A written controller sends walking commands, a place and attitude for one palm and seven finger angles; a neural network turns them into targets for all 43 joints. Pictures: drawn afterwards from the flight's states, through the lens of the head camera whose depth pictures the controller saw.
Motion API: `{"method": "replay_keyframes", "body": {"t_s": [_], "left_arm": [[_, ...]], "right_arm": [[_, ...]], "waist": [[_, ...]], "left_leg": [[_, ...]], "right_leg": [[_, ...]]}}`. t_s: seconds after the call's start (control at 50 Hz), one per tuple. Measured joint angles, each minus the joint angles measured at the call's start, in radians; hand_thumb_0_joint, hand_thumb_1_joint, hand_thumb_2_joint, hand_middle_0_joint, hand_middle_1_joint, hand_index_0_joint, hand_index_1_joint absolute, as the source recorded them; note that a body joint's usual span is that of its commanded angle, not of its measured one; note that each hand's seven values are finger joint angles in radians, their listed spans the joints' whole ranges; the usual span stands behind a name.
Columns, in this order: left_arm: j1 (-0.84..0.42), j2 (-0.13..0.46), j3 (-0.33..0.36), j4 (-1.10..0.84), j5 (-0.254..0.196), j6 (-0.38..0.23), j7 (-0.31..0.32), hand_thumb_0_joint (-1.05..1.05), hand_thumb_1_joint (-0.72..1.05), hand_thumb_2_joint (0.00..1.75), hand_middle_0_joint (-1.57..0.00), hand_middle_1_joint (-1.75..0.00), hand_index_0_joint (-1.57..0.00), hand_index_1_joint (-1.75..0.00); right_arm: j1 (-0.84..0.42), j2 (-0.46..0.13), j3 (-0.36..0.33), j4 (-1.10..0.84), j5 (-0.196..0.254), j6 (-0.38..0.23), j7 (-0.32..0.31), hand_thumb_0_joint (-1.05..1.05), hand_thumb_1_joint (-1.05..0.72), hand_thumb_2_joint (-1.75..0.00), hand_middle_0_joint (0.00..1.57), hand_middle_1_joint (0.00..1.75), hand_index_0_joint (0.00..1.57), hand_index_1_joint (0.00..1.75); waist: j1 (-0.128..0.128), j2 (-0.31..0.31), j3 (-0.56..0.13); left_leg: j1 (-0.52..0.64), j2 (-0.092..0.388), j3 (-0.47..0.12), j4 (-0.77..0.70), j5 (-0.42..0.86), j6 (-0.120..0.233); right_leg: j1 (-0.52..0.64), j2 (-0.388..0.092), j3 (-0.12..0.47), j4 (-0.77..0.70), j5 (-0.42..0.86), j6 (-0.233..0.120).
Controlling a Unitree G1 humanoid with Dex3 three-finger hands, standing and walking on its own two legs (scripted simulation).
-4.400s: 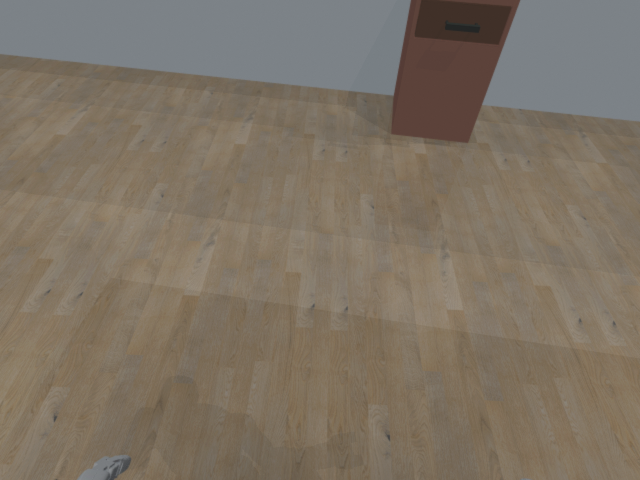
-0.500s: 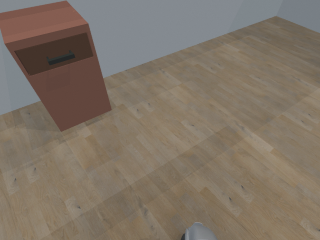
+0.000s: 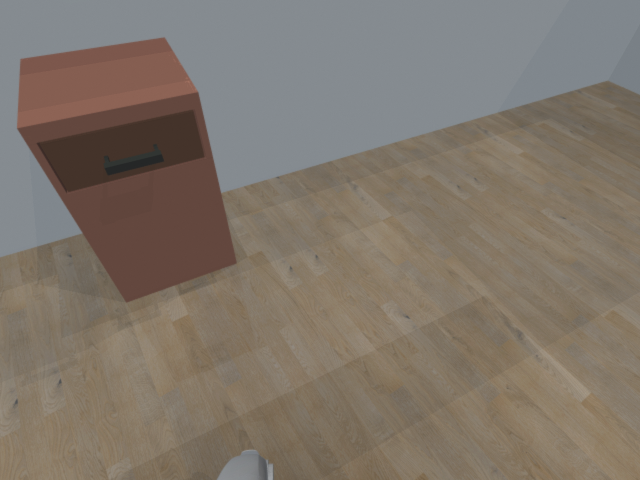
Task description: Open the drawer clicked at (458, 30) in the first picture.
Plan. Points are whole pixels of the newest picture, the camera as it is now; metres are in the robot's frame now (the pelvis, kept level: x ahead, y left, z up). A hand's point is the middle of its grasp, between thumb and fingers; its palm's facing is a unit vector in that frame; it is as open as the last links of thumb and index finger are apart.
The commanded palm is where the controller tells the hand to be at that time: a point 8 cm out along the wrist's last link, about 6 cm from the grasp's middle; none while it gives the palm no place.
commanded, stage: walk to a spot facing it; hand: left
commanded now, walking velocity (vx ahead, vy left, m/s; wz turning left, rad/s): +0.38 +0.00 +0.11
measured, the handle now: (133, 157) +0.90 +0.59 -0.16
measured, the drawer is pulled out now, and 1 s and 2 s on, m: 0.00 0.00 0.00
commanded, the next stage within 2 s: turn to face it in 0.50 s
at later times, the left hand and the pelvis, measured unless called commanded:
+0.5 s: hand (179, 406) +0.26 +0.25 -0.17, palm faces +0.01 -0.98 -0.19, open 7.4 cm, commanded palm none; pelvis +0.20 +0.07 +0.00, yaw -5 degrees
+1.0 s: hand (256, 307) +0.45 +0.16 -0.17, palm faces -0.02 -0.98 -0.18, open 7.2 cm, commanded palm none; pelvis +0.32 +0.00 -0.01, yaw -1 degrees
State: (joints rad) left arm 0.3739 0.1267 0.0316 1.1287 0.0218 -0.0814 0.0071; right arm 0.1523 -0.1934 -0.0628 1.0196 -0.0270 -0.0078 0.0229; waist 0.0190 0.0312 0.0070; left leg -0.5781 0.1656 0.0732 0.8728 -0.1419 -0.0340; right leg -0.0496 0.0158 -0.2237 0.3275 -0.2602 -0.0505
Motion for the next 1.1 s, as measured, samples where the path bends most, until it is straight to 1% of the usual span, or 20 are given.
{"method": "replay_keyframes", "body": {"t_s": [0.08,0.14,0.18,0.22,0.26,0.28,0.32,0.4,0.48,0.58,0.68,0.7,0.72,0.76,0.8,0.84,0.88,0.96,1.06,1.1], "left_arm": [[0.042,-0.009,-0.007,0.022,0.002,0.005,0.0,0.0,0.91,0.9,-0.2,-0.3,-0.2,-0.29],[0.074,-0.009,-0.006,0.038,0.003,0.012,0.001,0.0,0.91,0.9,-0.2,-0.3,-0.2,-0.29],[0.092,-0.013,-0.003,0.053,-0.003,0.023,-0.002,0.0,0.91,0.9,-0.2,-0.3,-0.2,-0.3],[0.074,-0.009,-0.004,0.06,-0.008,0.043,-0.008,0.0,0.91,0.9,-0.2,-0.3,-0.2,-0.29],[0.047,0.001,0.004,0.054,-0.007,0.055,-0.01,0.0,0.91,0.9,-0.2,-0.3,-0.2,-0.29],[0.03,0.008,0.011,0.047,-0.005,0.058,-0.011,0.0,0.91,0.9,-0.2,-0.3,-0.2,-0.29],[-0.006,0.022,0.023,0.025,0.0,0.062,-0.011,0.0,0.91,0.9,-0.2,-0.3,-0.2,-0.29],[-0.078,0.053,0.045,-0.033,0.009,0.075,-0.008,0.0,0.91,0.9,-0.2,-0.3,-0.2,-0.29],[-0.137,0.068,0.057,-0.078,0.01,0.092,-0.016,0.0,0.91,0.9,-0.19,-0.3,-0.19,-0.29],[-0.202,0.065,0.055,-0.12,0.008,0.111,-0.03,0.0,0.91,0.9,-0.19,-0.3,-0.19,-0.29],[-0.257,0.06,0.039,-0.15,0.008,0.094,-0.029,0.0,0.91,0.9,-0.19,-0.3,-0.19,-0.29],[-0.263,0.062,0.033,-0.154,0.01,0.078,-0.026,0.0,0.91,0.9,-0.19,-0.3,-0.2,-0.29],[-0.268,0.066,0.027,-0.156,0.012,0.058,-0.022,0.0,0.91,0.9,-0.19,-0.3,-0.2,-0.29],[-0.29,0.05,0.016,-0.149,0.003,0.031,-0.012,0.0,0.91,0.9,-0.19,-0.3,-0.2,-0.29],[-0.299,0.028,0.0,-0.144,-0.001,0.028,-0.006,0.0,0.91,0.9,-0.19,-0.3,-0.2,-0.29],[-0.295,0.008,-0.009,-0.142,-0.004,0.037,0.002,0.0,0.91,0.9,-0.2,-0.3,-0.2,-0.29],[-0.287,-0.008,-0.009,-0.14,-0.008,0.047,0.01,-0.01,0.91,0.9,-0.2,-0.3,-0.2,-0.29],[-0.289,-0.001,0.005,-0.155,-0.004,0.064,0.022,-0.03,0.93,0.9,-0.2,-0.3,-0.2,-0.3],[-0.275,0.029,0.017,-0.164,0.008,0.093,0.022,-0.02,0.92,0.9,-0.2,-0.3,-0.2,-0.3],[-0.263,0.046,0.024,-0.17,0.007,0.102,0.021,-0.02,0.92,0.9,-0.2,-0.3,-0.2,-0.3]], "right_arm": [[-0.041,0.013,0.011,-0.007,0.002,0.0,0.01,0.0,-0.91,-0.9,0.19,0.3,0.2,0.3],[-0.062,0.026,0.02,-0.016,0.001,-0.011,0.011,0.0,-0.91,-0.9,0.19,0.3,0.2,0.3],[-0.067,0.032,0.023,-0.026,-0.005,-0.036,0.006,0.0,-0.91,-0.9,0.19,0.3,0.2,0.3],[-0.062,0.041,0.026,-0.031,-0.004,-0.056,-0.004,0.0,-0.91,-0.9,0.19,0.3,0.2,0.3],[-0.035,0.052,0.029,-0.022,-0.001,-0.062,-0.013,0.0,-0.91,-0.9,0.2,0.3,0.2,0.3],[-0.019,0.057,0.016,-0.022,0.01,-0.068,-0.023,-0.01,-0.92,-0.9,0.2,0.3,0.21,0.3],[0.005,0.045,-0.002,-0.022,0.016,-0.082,-0.043,-0.03,-0.95,-0.9,0.2,0.3,0.21,0.3],[0.071,0.026,0.004,0.015,0.008,-0.076,-0.048,-0.04,-0.96,-0.9,0.2,0.3,0.21,0.3],[0.144,0.032,0.015,0.052,0.008,-0.067,-0.048,-0.02,-0.94,-0.9,0.2,0.3,0.2,0.3],[0.21,0.048,0.021,0.073,0.002,-0.054,-0.041,-0.01,-0.92,-0.9,0.2,0.3,0.2,0.3],[0.248,0.057,0.025,0.087,-0.003,-0.041,-0.038,0.0,-0.91,-0.9,0.2,0.3,0.2,0.3],[0.263,0.062,0.027,0.095,0.0,-0.039,-0.037,0.0,-0.91,-0.9,0.2,0.3,0.2,0.3],[0.277,0.07,0.03,0.105,0.007,-0.035,-0.034,0.0,-0.91,-0.9,0.2,0.3,0.2,0.3],[0.264,0.068,0.033,0.119,0.021,-0.012,-0.034,0.0,-0.91,-0.9,0.2,0.3,0.2,0.3],[0.246,0.065,0.031,0.118,0.026,0.007,-0.038,0.0,-0.91,-0.9,0.2,0.3,0.2,0.3],[0.219,0.061,0.027,0.108,0.025,0.024,-0.038,0.01,-0.91,-0.9,0.2,0.3,0.2,0.3],[0.187,0.056,0.023,0.087,0.021,0.037,-0.036,0.01,-0.91,-0.9,0.2,0.3,0.2,0.3],[0.134,0.044,0.013,0.034,0.014,0.05,-0.027,0.0,-0.91,-0.9,0.19,0.3,0.2,0.3],[0.085,0.024,0.002,-0.022,0.01,0.056,-0.013,0.0,-0.91,-0.9,0.19,0.3,0.2,0.3],[0.074,0.014,-0.001,-0.044,0.008,0.052,-0.01,0.0,-0.91,-0.9,0.19,0.3,0.2,0.3]], "waist": [[0.031,-0.013,0.03],[0.051,-0.029,0.051],[0.046,-0.036,0.063],[0.039,-0.039,0.087],[0.03,-0.039,0.091],[0.025,-0.041,0.088],[0.01,-0.048,0.082],[0.007,-0.063,0.051],[0.002,-0.067,0.029],[-0.026,-0.047,0.045],[-0.073,-0.02,0.087],[-0.079,-0.02,0.088],[-0.08,-0.032,0.083],[-0.085,-0.015,0.1],[-0.087,-0.002,0.105],[-0.082,-0.001,0.098],[-0.081,-0.003,0.087],[-0.074,-0.015,0.064],[-0.056,-0.041,0.049],[-0.05,-0.049,0.048]], "left_leg": [[0.056,-0.018,0.025,-0.142,-0.021,0.018],[0.129,-0.048,0.057,-0.234,-0.061,0.042],[0.182,-0.071,0.077,-0.28,-0.022,0.067],[0.199,-0.084,0.093,-0.229,-0.076,0.091],[0.25,-0.094,0.11,-0.252,-0.113,0.1],[0.28,-0.099,0.119,-0.282,-0.112,0.095],[0.337,-0.112,0.138,-0.348,-0.102,0.094],[0.432,-0.129,0.171,-0.449,-0.099,0.094],[0.509,-0.133,0.206,-0.504,-0.121,0.079],[0.584,-0.114,0.25,-0.514,-0.176,0.048],[0.616,-0.061,0.289,-0.424,-0.279,-0.004],[0.607,-0.046,0.284,-0.369,-0.308,-0.012],[0.571,-0.034,0.267,-0.273,-0.333,-0.01],[0.455,-0.029,0.134,-0.006,-0.403,0.002],[0.346,-0.048,0.038,0.191,-0.414,0.007],[0.256,-0.057,0.003,0.29,-0.379,0.004],[0.185,-0.058,-0.008,0.299,-0.336,-0.003],[0.12,-0.052,0.007,0.204,-0.284,-0.015],[0.159,-0.052,0.041,0.022,-0.286,-0.014],[0.203,-0.057,0.049,-0.081,-0.246,-0.01]], "right_leg": [[0.059,-0.014,-0.017,-0.004,-0.05,0.032],[0.084,-0.043,-0.02,0.043,-0.113,0.066],[0.041,-0.084,-0.008,0.204,-0.184,0.076],[-0.081,-0.099,0.073,0.525,-0.233,0.058],[-0.207,-0.099,0.124,0.768,-0.205,0.044],[-0.265,-0.104,0.139,0.834,-0.17,0.041],[-0.36,-0.117,0.159,0.883,-0.1,0.042],[-0.495,-0.134,0.18,0.862,0.015,0.054],[-0.56,-0.141,0.182,0.797,0.094,0.069],[-0.541,-0.144,0.137,0.594,0.103,0.072],[-0.441,-0.104,0.094,0.354,0.074,0.04],[-0.398,-0.095,0.085,0.292,0.121,0.034],[-0.372,-0.098,0.081,0.266,0.154,0.012],[-0.373,-0.09,0.061,0.329,0.081,-0.013],[-0.339,-0.09,0.035,0.326,0.039,-0.015],[-0.303,-0.093,0.016,0.286,0.043,-0.001],[-0.274,-0.097,-0.004,0.243,0.056,-0.001],[-0.242,-0.116,-0.051,0.196,0.067,0.005],[-0.237,-0.15,-0.102,0.229,0.039,0.028],[-0.25,-0.171,-0.122,0.277,0.012,0.043]]}}
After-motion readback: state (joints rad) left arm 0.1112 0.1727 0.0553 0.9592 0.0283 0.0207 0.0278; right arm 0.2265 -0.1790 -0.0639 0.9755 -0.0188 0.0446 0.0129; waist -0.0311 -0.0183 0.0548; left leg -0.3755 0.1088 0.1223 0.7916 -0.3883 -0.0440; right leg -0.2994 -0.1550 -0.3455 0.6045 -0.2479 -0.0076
